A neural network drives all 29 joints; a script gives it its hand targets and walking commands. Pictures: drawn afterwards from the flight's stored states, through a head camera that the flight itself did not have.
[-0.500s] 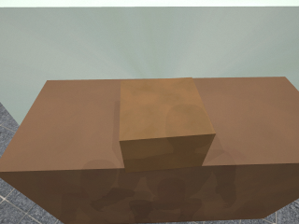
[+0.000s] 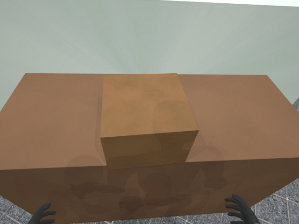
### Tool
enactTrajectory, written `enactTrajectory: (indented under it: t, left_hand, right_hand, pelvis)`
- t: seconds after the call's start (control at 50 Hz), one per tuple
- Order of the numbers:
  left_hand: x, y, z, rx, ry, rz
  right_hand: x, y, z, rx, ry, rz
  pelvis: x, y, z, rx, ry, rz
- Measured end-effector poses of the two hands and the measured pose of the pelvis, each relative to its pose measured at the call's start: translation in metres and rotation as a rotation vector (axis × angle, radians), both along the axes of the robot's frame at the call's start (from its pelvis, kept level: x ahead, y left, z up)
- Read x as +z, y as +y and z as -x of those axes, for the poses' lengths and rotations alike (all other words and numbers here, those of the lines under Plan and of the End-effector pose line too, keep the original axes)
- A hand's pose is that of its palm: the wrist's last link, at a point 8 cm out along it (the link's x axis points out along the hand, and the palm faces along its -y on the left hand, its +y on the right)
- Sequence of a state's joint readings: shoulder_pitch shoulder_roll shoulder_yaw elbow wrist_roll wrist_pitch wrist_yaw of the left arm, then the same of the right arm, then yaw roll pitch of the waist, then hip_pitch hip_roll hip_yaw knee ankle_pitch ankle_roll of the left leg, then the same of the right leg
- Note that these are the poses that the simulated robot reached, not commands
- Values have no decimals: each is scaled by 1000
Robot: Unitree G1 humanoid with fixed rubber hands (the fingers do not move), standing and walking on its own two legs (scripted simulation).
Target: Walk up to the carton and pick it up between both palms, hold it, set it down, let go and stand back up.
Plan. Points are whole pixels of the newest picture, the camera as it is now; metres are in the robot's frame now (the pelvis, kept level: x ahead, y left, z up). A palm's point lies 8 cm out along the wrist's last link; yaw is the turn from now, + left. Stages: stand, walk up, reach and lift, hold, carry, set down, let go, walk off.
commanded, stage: reach and lift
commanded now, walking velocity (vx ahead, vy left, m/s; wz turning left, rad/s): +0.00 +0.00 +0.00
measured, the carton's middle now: (144, 118) +0.43 +0.03 +0.03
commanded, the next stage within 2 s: none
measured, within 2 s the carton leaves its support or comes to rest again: neither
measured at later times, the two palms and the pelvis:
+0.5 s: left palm out of the picture +0.15 +0.27 -0.03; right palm out of the picture +0.12 -0.23 -0.04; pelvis -0.02 +0.02 +0.01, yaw -2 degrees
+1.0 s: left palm (29, 222) +0.15 +0.26 +0.02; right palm out of the picture +0.15 -0.22 +0.01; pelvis -0.02 +0.02 +0.01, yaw -3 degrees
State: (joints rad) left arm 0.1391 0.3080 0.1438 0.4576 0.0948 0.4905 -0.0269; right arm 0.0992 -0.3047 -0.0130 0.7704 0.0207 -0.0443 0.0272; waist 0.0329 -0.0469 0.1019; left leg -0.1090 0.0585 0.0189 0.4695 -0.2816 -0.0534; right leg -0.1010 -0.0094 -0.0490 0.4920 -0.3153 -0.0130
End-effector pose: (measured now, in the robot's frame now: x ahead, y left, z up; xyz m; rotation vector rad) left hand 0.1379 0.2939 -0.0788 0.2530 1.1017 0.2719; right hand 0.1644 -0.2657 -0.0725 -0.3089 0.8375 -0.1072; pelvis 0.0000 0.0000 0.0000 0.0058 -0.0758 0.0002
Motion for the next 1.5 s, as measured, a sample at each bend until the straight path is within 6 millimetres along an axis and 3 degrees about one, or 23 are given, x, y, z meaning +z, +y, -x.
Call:
enactTrajectory:
  t: [0.1,0.24,0.5,0.84,1.2,1.5]
  left_hand:
    - [9,6,8,13,-60,-7]
    - [25,0,3,-30,-162,10]
    - [51,-24,-8,-66,-325,67]
    - [81,-32,2,-22,-490,88]
    - [114,-41,-21,-47,-698,126]
    - [134,-52,-39,-56,-796,152]
  right_hand:
    - [1,16,9,21,-15,-28]
    - [3,42,28,3,-66,-93]
    - [37,39,45,-48,-182,-109]
    - [75,41,25,-34,-317,-169]
    - [101,54,8,-49,-483,-241]
    - [126,67,-25,-33,-600,-306]
  pelvis:
    - [3,-1,2,-1,-2,-4]
    - [6,5,10,-2,-7,4]
    - [9,21,23,-43,-12,6]
    - [11,23,27,-56,4,2]
    - [12,21,9,-49,0,7]
    - [11,14,0,-29,-1,10]
